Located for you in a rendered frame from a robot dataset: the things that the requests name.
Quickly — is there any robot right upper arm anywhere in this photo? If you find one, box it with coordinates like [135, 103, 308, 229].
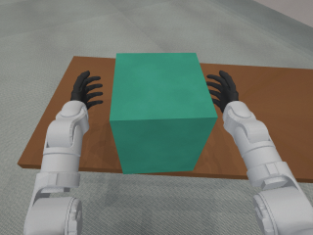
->
[252, 186, 313, 235]

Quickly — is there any robot left forearm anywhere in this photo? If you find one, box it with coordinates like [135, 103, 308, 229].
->
[23, 100, 90, 235]

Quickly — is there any carton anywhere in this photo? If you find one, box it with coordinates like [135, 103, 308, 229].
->
[110, 53, 218, 174]

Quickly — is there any left robot hand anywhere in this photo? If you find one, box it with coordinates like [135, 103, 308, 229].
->
[70, 70, 104, 110]

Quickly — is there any right robot hand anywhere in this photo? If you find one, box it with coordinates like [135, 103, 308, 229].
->
[206, 70, 239, 114]

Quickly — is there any robot left upper arm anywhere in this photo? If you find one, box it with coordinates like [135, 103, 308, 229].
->
[25, 197, 83, 235]

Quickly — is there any robot right forearm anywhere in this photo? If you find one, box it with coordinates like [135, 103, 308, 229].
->
[222, 101, 313, 212]

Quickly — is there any table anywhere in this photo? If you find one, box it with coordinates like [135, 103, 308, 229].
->
[17, 56, 313, 183]

